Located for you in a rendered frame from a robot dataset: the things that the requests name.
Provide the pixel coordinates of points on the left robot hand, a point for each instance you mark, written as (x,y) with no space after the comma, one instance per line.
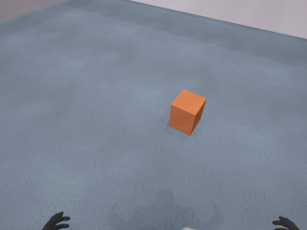
(58,217)

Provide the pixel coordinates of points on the right robot hand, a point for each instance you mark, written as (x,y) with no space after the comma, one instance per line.
(286,223)

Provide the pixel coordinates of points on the carton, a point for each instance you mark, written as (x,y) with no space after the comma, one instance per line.
(186,111)

